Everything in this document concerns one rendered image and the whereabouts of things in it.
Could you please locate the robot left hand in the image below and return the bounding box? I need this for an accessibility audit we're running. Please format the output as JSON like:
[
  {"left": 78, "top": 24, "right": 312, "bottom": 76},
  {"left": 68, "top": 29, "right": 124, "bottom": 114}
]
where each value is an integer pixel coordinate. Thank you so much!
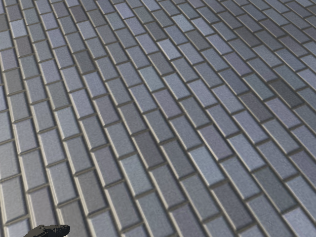
[{"left": 24, "top": 224, "right": 70, "bottom": 237}]

